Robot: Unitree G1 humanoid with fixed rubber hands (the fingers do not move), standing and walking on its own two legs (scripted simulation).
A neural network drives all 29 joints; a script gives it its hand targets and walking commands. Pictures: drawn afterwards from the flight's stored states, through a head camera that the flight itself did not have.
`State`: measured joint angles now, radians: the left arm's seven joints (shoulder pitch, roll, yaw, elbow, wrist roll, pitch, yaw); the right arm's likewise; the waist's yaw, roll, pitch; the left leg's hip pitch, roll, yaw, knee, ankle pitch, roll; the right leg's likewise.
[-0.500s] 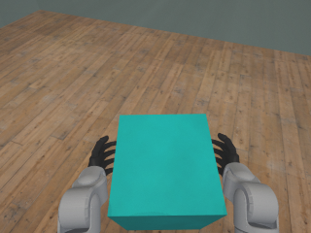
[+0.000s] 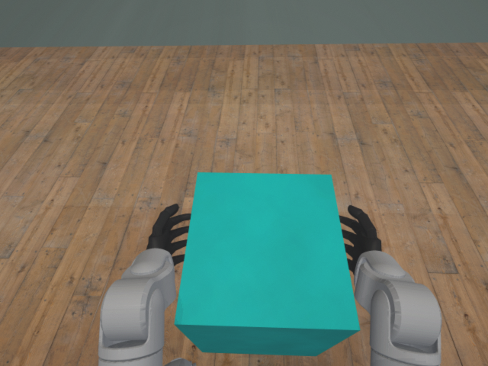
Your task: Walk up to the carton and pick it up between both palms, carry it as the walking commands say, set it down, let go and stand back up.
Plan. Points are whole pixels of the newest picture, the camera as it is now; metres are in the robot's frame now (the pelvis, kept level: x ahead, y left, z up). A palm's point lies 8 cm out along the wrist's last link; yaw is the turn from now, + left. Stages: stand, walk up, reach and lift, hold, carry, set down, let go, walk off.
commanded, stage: carry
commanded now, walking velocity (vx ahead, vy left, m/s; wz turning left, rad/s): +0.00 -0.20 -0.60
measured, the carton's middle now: (261, 271) +0.27 -0.02 +0.01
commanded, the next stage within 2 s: none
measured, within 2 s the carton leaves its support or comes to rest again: neither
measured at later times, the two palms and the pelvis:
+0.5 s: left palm (287, 285) +0.21 -0.04 +0.12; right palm out of the picture +0.13 -0.32 +0.13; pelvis -0.08 -0.11 +0.03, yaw -18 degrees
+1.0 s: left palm out of the picture +0.09 -0.23 +0.09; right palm out of the picture -0.06 -0.47 +0.11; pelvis -0.19 -0.23 +0.02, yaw -35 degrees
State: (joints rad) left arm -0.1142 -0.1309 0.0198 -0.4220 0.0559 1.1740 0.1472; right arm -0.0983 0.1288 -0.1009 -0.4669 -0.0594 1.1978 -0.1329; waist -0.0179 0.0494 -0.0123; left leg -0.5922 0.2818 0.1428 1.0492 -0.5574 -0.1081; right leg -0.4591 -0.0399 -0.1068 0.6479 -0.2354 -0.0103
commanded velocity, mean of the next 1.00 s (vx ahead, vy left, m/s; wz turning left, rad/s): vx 0.00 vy -0.20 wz -0.60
